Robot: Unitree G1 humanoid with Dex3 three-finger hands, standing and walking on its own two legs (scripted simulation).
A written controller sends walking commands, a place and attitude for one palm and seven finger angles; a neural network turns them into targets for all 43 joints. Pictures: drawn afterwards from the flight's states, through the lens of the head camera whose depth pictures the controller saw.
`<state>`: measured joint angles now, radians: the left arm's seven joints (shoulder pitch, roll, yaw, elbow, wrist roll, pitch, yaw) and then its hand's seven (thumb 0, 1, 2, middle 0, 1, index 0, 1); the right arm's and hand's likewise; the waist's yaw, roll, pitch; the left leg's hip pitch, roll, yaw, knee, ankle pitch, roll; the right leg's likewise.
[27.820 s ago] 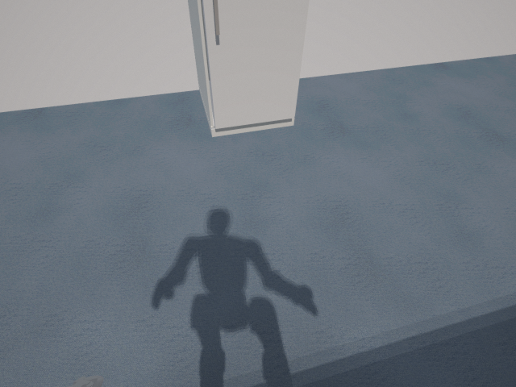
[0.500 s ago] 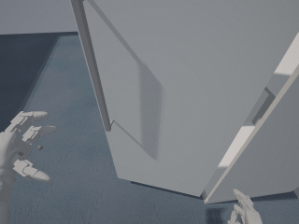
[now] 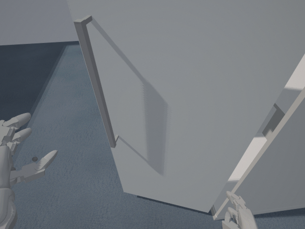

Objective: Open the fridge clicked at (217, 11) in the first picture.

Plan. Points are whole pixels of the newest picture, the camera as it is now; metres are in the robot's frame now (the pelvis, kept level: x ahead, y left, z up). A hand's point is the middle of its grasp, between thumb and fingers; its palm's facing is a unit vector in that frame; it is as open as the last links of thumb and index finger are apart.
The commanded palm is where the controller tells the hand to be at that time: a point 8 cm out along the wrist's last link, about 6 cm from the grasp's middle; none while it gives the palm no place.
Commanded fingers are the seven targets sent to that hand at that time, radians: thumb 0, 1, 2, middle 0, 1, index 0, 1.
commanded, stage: draw the hand back to the body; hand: left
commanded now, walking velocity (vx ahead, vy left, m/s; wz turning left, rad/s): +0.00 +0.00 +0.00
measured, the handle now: (103, 97) +0.44 +0.22 +0.12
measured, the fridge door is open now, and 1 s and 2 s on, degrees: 70 70 70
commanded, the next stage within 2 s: step back with the hand held close in 0.56 s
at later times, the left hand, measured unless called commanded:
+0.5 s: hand (36, 164) +0.18 +0.26 +0.16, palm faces +0.48 -0.79 -0.38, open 7.5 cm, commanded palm +0.13 +0.29 +0.18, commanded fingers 0.00 0.90 0.90 -0.20 -0.30 -0.20 -0.30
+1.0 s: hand (34, 164) +0.18 +0.26 +0.16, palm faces +0.35 -0.82 -0.46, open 7.4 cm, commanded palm +0.12 +0.30 +0.18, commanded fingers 0.00 0.90 0.90 -0.20 -0.30 -0.20 -0.30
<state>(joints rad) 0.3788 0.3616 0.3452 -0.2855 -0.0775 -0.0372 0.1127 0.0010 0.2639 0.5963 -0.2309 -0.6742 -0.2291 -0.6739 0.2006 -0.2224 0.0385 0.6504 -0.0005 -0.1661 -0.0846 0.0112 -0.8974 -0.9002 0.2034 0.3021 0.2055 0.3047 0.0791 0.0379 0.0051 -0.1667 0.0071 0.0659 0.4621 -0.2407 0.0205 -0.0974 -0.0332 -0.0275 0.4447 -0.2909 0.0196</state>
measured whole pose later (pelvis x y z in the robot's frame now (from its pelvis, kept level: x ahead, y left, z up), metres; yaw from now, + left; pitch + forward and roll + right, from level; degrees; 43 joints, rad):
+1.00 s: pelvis -0.03 +0.01 +0.00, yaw -2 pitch -1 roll -1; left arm 0.52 0.42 0.39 -0.45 -0.07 -0.15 0.11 0.02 0.89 0.90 -0.21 -0.30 -0.21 -0.30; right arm 0.16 -0.22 0.00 0.55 0.00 -0.01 -0.08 0.01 -0.90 -0.90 0.20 0.30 0.20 0.30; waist 0.01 0.01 0.03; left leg -0.26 0.02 0.10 0.46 -0.19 0.04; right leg -0.20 -0.02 0.01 0.43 -0.21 0.03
